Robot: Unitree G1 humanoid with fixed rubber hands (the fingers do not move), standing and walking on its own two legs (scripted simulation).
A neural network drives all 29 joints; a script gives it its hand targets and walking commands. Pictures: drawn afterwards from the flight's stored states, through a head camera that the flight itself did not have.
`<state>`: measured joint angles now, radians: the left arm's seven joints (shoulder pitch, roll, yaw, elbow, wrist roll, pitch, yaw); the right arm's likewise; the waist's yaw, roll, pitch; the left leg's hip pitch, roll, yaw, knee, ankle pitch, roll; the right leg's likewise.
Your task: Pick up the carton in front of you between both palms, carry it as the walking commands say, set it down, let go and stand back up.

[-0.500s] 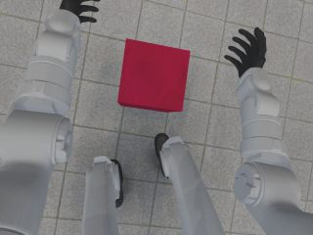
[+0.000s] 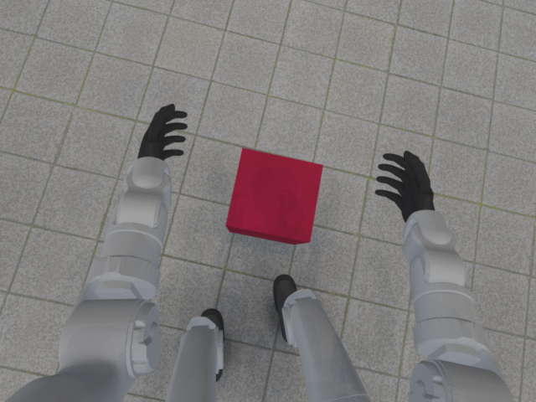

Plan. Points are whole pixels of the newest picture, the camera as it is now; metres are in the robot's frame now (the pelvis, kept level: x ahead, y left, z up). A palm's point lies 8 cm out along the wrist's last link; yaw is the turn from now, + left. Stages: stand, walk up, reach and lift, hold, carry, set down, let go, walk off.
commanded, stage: let go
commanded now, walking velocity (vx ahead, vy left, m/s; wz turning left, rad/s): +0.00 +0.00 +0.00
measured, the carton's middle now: (271, 202) +0.45 -0.11 -0.55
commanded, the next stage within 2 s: stand in 1.20 s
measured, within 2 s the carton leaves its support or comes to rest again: neither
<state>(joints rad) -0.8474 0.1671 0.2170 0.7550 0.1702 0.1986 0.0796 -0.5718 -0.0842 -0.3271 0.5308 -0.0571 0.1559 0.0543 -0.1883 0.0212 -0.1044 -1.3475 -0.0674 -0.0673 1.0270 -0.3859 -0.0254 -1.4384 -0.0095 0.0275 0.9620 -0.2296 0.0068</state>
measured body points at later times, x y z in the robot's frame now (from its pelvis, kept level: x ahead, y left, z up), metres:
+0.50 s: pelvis +0.07 -0.01 +0.09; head +0.18 -0.01 +0.52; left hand +0.35 +0.17 -0.01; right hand +0.23 -0.26 +0.01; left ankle +0.03 +0.13 -0.64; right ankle +0.09 -0.12 -0.64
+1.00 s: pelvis +0.08 +0.02 +0.10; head +0.09 +0.02 +0.55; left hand +0.27 +0.25 +0.02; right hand +0.25 -0.23 +0.03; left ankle +0.03 +0.13 -0.64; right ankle +0.09 -0.12 -0.64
